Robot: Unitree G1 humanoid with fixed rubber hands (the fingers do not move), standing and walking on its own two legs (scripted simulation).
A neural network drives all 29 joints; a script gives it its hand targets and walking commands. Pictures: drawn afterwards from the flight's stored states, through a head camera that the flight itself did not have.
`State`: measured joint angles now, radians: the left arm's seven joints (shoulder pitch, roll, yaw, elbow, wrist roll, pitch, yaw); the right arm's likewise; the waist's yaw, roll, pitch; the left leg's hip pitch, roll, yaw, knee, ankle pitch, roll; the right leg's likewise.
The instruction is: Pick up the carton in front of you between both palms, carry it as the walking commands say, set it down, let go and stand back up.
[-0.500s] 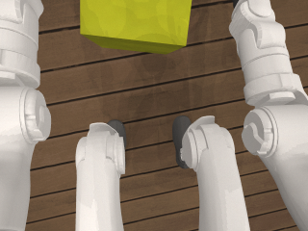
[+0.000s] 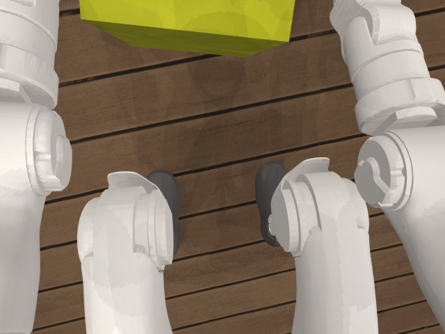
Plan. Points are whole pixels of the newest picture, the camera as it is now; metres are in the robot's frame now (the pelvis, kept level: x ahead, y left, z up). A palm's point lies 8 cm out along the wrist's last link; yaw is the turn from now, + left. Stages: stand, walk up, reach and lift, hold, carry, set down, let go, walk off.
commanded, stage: reach and lift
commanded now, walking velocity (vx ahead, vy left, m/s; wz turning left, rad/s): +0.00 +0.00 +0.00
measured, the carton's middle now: out of the picture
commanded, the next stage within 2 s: none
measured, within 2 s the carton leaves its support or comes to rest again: leaves its support in 0.62 s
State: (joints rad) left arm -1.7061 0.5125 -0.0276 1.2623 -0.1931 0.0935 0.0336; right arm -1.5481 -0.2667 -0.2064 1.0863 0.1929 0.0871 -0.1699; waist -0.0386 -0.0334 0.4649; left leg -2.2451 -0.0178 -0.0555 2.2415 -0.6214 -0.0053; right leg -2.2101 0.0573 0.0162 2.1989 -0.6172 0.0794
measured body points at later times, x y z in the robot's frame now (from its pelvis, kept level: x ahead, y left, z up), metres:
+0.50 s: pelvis +0.00 +0.00 +0.00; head +0.38 +0.03 +0.22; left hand +0.59 +0.18 -0.18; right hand +0.57 -0.13 -0.18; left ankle +0.10 +0.12 -0.33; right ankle +0.11 -0.13 -0.33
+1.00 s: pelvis -0.02 -0.01 +0.08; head +0.28 +0.03 +0.41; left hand +0.53 +0.19 +0.00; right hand +0.53 -0.12 +0.00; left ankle +0.10 +0.12 -0.33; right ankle +0.11 -0.14 -0.33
